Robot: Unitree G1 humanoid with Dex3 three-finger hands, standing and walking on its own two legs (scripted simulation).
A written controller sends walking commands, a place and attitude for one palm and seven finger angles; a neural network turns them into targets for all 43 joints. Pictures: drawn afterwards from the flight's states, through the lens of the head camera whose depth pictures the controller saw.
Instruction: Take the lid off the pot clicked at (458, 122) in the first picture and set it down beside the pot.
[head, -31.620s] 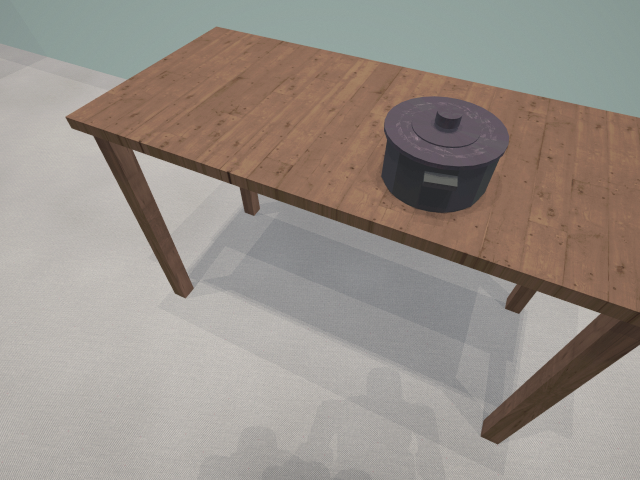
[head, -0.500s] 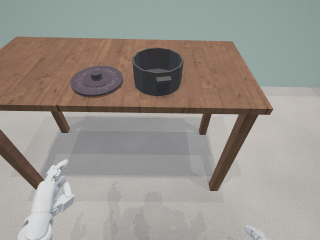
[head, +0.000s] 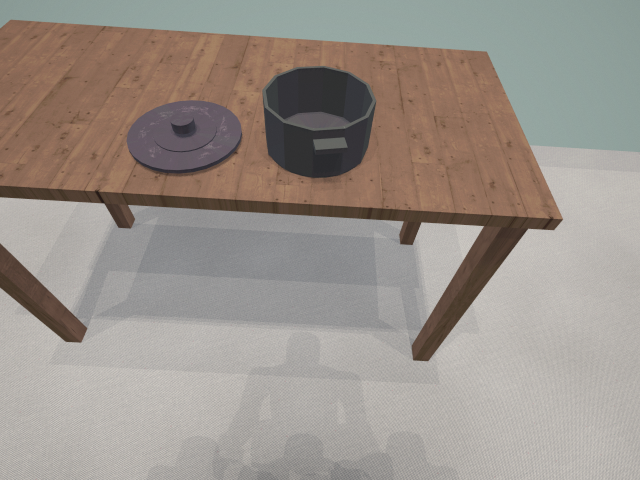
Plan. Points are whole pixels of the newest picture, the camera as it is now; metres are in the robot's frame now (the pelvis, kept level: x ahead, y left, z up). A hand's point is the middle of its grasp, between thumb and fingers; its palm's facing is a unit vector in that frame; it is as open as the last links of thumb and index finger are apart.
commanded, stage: let the arm hang, fingers relaxed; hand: left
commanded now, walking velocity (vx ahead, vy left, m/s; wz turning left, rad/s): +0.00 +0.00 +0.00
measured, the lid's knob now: (182, 123) +0.68 +0.29 +0.02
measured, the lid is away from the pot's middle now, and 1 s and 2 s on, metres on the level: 0.25 0.25 0.25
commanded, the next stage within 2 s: look to check the result in 0.46 s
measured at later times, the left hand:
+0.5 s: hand out of the picture +0.03 +0.17 -0.18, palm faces +0.01 -0.98 -0.19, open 7.3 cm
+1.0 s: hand out of the picture +0.02 +0.17 -0.18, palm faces +0.00 -0.98 -0.18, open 7.3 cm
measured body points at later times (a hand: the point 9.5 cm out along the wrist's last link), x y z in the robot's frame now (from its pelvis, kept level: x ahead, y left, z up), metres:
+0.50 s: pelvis +0.01 +0.00 +0.00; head +0.03 +0.01 +0.45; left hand +0.03 +0.23 -0.16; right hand +0.00 -0.22 -0.15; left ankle -0.03 +0.09 -0.74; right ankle -0.03 -0.10 -0.74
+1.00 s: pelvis +0.01 +0.00 +0.00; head +0.04 +0.01 +0.45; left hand +0.02 +0.22 -0.16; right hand -0.01 -0.21 -0.16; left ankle -0.03 +0.09 -0.74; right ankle -0.03 -0.10 -0.74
